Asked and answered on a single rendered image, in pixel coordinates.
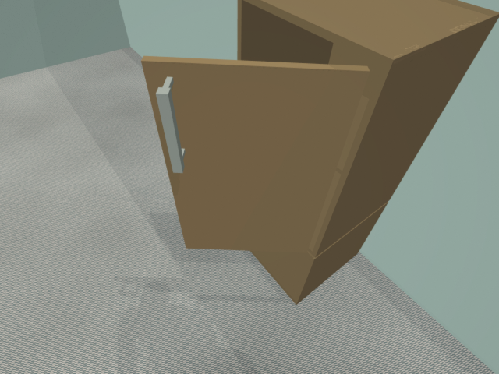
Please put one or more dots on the handle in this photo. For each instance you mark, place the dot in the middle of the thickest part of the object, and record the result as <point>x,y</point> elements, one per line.
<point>167,112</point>

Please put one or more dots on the cupboard door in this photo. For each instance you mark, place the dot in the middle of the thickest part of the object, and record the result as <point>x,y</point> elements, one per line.
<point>262,142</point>

